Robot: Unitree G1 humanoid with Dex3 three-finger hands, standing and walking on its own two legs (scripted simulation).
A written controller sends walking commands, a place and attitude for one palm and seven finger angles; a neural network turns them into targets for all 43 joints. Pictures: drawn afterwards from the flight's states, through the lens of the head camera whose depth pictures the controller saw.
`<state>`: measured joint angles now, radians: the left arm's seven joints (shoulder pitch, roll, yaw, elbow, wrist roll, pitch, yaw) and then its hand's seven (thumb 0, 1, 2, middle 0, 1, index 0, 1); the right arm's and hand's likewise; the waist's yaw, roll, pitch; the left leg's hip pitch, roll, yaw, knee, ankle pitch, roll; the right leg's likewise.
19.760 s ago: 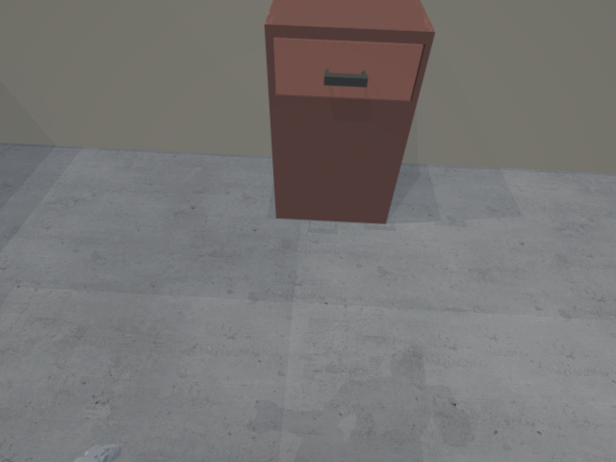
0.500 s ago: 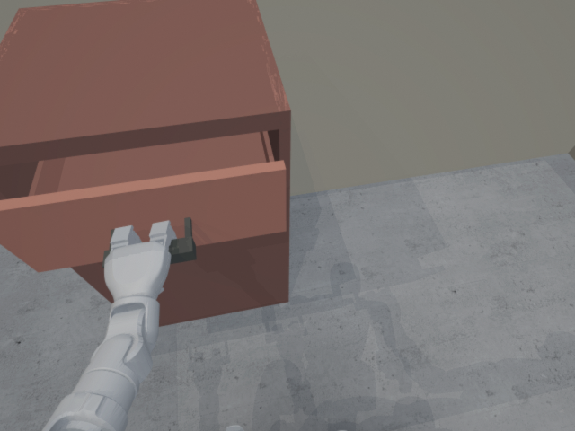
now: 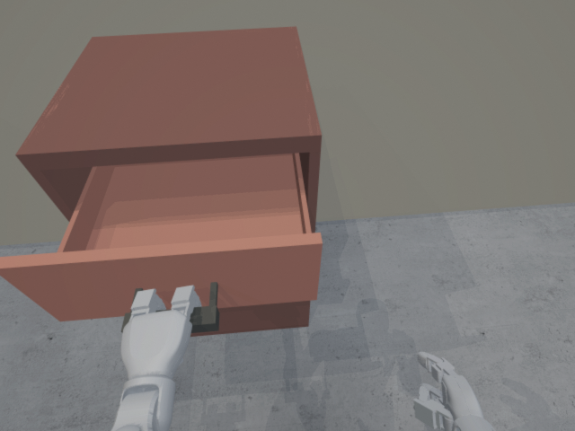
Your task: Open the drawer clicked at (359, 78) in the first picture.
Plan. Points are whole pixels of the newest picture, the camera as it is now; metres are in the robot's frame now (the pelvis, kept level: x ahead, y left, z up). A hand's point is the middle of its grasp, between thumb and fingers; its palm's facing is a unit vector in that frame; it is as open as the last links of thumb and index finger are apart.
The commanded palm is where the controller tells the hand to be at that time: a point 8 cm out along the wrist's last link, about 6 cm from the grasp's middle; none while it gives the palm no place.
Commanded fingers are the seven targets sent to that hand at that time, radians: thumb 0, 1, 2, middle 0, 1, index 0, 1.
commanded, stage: pull the drawer open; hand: left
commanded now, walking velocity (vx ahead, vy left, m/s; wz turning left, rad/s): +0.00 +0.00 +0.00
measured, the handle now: (174, 306) +0.30 +0.20 -0.03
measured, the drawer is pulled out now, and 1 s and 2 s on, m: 0.20 0.30 0.30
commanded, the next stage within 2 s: open the thumb to release the handle in 0.66 s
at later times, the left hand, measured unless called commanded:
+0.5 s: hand out of the picture +0.14 +0.18 -0.04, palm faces -0.05 -0.14 -0.99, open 6.6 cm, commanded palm +0.08 +0.17 +0.01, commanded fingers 0.00 0.90 0.90 -0.40 -1.35 -0.40 -1.35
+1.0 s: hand (157, 426) +0.15 +0.19 -0.04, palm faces +0.01 -0.11 -0.99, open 7.2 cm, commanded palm +0.12 +0.18 +0.01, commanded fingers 0.00 -0.01 0.51 -0.34 -1.25 -0.34 -1.25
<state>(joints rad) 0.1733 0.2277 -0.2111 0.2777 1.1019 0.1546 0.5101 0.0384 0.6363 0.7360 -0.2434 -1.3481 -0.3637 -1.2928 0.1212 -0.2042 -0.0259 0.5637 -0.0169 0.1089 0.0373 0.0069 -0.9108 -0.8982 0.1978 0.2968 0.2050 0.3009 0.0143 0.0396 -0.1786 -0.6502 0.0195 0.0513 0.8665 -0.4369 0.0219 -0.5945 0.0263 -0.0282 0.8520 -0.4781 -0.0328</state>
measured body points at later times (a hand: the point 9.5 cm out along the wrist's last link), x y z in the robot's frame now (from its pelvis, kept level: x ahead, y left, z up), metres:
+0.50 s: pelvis -0.02 -0.02 -0.02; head +0.01 -0.05 +0.43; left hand +0.14 +0.18 +0.01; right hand +0.19 -0.23 -0.11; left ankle -0.01 +0.10 -0.70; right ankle -0.04 -0.10 -0.70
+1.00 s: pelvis -0.03 -0.03 -0.03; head +0.02 -0.07 +0.42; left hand +0.14 +0.19 +0.01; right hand +0.18 -0.24 -0.14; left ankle -0.01 +0.10 -0.70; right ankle -0.04 -0.10 -0.70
